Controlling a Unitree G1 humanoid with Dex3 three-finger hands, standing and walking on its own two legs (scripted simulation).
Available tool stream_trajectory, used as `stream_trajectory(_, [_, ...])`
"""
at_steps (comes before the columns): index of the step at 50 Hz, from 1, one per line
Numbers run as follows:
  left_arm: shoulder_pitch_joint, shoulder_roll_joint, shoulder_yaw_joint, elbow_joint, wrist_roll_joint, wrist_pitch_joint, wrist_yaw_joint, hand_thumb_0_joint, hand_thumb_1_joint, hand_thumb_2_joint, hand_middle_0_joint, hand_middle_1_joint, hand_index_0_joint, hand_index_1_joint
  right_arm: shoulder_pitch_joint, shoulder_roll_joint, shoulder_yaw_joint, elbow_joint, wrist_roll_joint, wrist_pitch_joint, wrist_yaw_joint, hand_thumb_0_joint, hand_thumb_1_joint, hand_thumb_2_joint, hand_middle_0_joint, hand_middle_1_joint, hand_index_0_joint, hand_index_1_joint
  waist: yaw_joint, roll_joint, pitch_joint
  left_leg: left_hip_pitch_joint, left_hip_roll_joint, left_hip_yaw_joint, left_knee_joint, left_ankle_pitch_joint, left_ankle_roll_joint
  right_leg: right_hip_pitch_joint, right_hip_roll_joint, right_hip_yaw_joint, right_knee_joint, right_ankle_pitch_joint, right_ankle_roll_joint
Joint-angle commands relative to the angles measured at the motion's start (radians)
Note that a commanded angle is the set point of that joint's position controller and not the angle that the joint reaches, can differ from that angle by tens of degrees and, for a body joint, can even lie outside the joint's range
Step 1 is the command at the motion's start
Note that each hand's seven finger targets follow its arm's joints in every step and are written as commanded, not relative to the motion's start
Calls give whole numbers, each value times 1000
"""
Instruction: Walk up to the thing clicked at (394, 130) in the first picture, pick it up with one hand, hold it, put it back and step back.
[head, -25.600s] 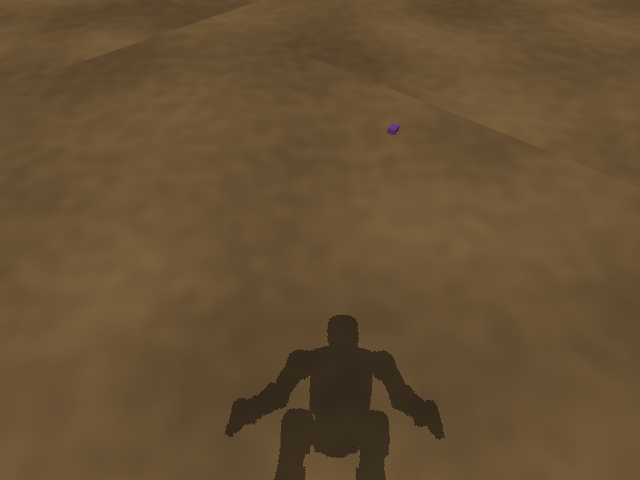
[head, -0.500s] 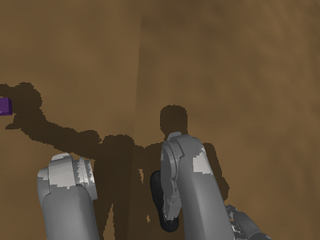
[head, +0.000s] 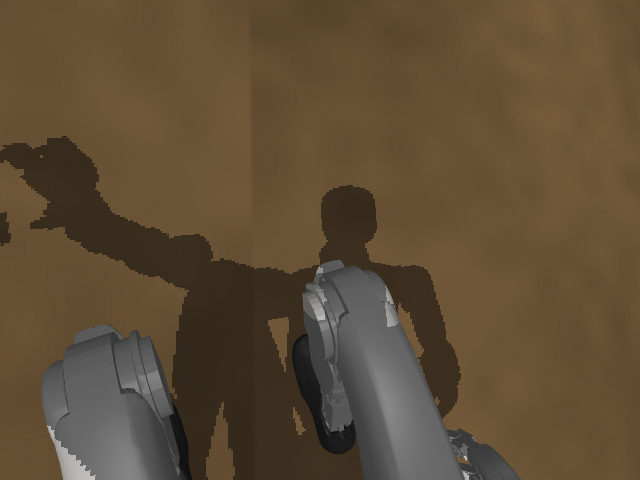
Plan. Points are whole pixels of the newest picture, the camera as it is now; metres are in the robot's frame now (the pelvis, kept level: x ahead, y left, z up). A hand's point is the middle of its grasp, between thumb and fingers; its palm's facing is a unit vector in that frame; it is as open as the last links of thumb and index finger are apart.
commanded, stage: approach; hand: left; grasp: from above
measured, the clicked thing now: out of the picture +0.47 +0.36 -0.30
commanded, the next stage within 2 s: rest palm in 0.12 s
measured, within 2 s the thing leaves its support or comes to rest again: neither
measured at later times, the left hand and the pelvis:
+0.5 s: hand out of the picture +0.43 +0.34 -0.22, palm faces -0.44 -0.11 -0.89, open 12.2 cm; pelvis +0.00 +0.01 -0.01, yaw -2 degrees
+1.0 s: hand out of the picture +0.45 +0.36 -0.25, palm faces -0.52 -0.14 -0.84, open 12.6 cm; pelvis +0.00 +0.01 -0.02, yaw -3 degrees
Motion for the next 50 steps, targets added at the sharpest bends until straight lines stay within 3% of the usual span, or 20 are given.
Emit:
stream_trajectory(1, [-110, 307, 23, -82, -89, 48, -82, 0, -169, 686, -422, -658, -420, -660, 117, -287, -95, -71, 17, -2, -13, 0, -905, -895, 200, 300, 200, 300, 44, 253, -635, 418, -18, 115, -271, 187, 44, 406, 25, -90, -217, 212, -85])
stream_trajectory(2, [-107, 328, 43, -101, -102, 42, -110, 0, -174, 693, -433, -640, -425, -649, 128, -299, -101, -69, 17, 4, -16, 0, -907, -896, 200, 300, 200, 300, 35, 229, -632, 414, -15, 112, -270, 185, 44, 422, 25, -94, -223, 211, -83])
stream_trajectory(4, [-148, 215, -36, -151, -137, 2, -168, 0, -162, 674, -433, -665, -432, -667, 174, -280, -93, -4, 11, 13, -19, 0, -910, -898, 200, 300, 200, 300, 13, 242, -594, 420, -16, 110, -264, 160, 33, 386, 23, -102, -235, 176, -91])
stream_trajectory(8, [-200, 272, -13, -225, -162, -130, -211, 0, -156, 668, -442, -662, -441, -664, 189, -308, -81, -11, -10, 16, -32, 0, -911, -898, 200, 300, 200, 300, -7, 225, -569, 448, -11, 94, -225, 130, 13, 383, 26, -117, -257, 113, -100])
stream_trajectory(11, [-251, 353, 45, -284, -147, -257, -174, 0, -166, 682, -408, -681, -418, -672, 176, -312, -72, -11, -40, 26, -40, 0, -903, -897, 200, 300, 200, 300, 16, 291, -627, 538, -8, 94, -191, 177, -1, 414, 29, -114, -251, 143, -104])
stream_trajectory(15, [-232, 369, 59, -241, -49, -326, -50, 0, -220, 743, -354, -687, -346, -695, 108, -306, -54, -5, -67, 59, -35, 0, -894, -898, 199, 300, 199, 300, 36, 391, -674, 668, 3, 79, -205, 233, -6, 348, 41, -133, -195, 177, -106])
stream_trajectory(17, [-191, 319, 32, -121, -2, -323, 32, 0, -216, 746, -361, -657, -348, -670, 83, -298, -42, 6, -72, 63, -30, 0, -890, -896, 199, 300, 199, 300, 14, 392, -584, 648, 6, 71, -223, 236, -2, 306, 43, -151, -175, 191, -98])
stream_trajectory(22, [-200, 291, -34, 22, 131, -243, 194, 0, -176, 730, -422, -573, -394, -602, 63, -306, -48, 41, -88, 43, -26, 0, -891, -896, 200, 300, 200, 300, -1, 434, -533, 641, 13, 63, -243, 229, -10, 199, 54, -172, -143, 194, -102])
stream_trajectory(27, [-293, 281, -31, 2, 119, -125, 309, 0, -172, 706, -386, -639, -378, -647, 38, -319, -63, 42, -110, -14, -2, 0, -892, -895, 200, 299, 199, 299, -13, 504, -605, 672, 16, 54, -241, 237, -23, 192, 48, -177, -103, 230, -102])
stream_trajectory(28, [-276, 248, -51, 57, 117, -96, 316, 0, -170, 699, -377, -664, -375, -666, 32, -319, -60, 36, -111, -29, 7, 0, -894, -896, 199, 299, 199, 299, -36, 485, -565, 644, 15, 56, -230, 212, -20, 188, 49, -175, -99, 225, -97])
stream_trajectory(29, [-281, 232, -60, 53, 99, -73, 318, 0, -169, 694, -359, -680, -363, -675, 22, -318, -62, 45, -110, -42, 15, 0, -893, -895, 200, 300, 199, 300, -35, 466, -559, 604, 12, 59, -225, 182, -18, 180, 50, -172, -109, 207, -96])
stream_trajectory(30, [-299, 244, -54, 55, 87, -52, 321, 0, -185, 703, -360, -684, -360, -682, 38, -321, -60, 53, -109, -51, 14, 0, -897, -897, 199, 300, 199, 300, -49, 458, -549, 584, 11, 60, -228, 172, -13, 198, 51, -169, -122, 203, -93])
stream_trajectory(32, [-323, 275, -43, 69, 68, -14, 304, 0, -191, 706, -344, -707, -350, -699, 46, -327, -55, 47, -99, -73, 20, 0, -897, -897, 199, 300, 199, 300, -46, 459, -542, 554, 11, 54, -228, 154, -8, 186, 45, -166, -118, 197, -91])
stream_trajectory(34, [-301, 245, -50, 114, 48, 14, 263, 0, -192, 705, -328, -743, -341, -728, 48, -337, -50, 25, -93, -101, 33, 0, -897, -896, 199, 300, 199, 300, -61, 449, -507, 553, 14, 38, -225, 130, -5, 155, 34, -168, -94, 188, -86])
stream_trajectory(36, [-314, 375, 36, 85, 34, 24, 239, 0, -230, 736, -308, -769, -317, -759, 54, -360, -50, 3, -81, -110, 31, 0, -900, -898, 199, 300, 199, 300, -42, 464, -543, 554, 14, 28, -228, 152, -3, 190, 32, -164, -89, 198, -84])
stream_trajectory(40, [-221, 329, 37, 134, -6, 32, 143, 0, -251, 744, -293, -792, -302, -781, 77, -338, -30, -19, -82, -120, 39, 0, -905, -900, 199, 300, 199, 300, -63, 386, -485, 501, 10, 27, -213, 167, 3, 235, 34, -164, -98, 208, -80])
stream_trajectory(43, [-192, 347, 34, 86, -37, 11, 72, 0, -277, 766, -282, -806, -289, -798, 103, -342, -24, -32, -78, -107, 35, 0, -906, -901, 199, 300, 199, 300, -68, 389, -525, 541, 13, 21, -208, 239, -1, 296, 38, -167, -113, 252, -78])
stream_trajectory(45, [-140, 381, 38, 43, -45, -11, 39, 0, -285, 771, -280, -806, -285, -800, 110, -352, -21, -38, -74, -93, 29, 0, -907, -902, 199, 300, 199, 300, -43, 407, -568, 569, 12, 27, -198, 312, -8, 344, 42, -167, -121, 291, -85])
stream_trajectory(46, [-150, 378, 23, 25, -47, -27, 24, 0, -294, 773, -279, -804, -283, -799, 118, -351, -11, -43, -75, -88, 31, 0, -910, -903, 199, 300, 199, 300, -54, 424, -560, 582, 15, 30, -183, 334, -10, 350, 42, -164, -121, 302, -88])
stream_trajectory(50, [-147, 469, 73, -84, -62, -111, 15, 0, -323, 806, -290, -760, -277, -774, 132, -353, 9, -56, -75, -50, 18, 0, -907, -903, 199, 300, 199, 300, -26, 439, -627, 614, 20, 33, -166, 378, -8, 423, 47, -167, -142, 329, -95])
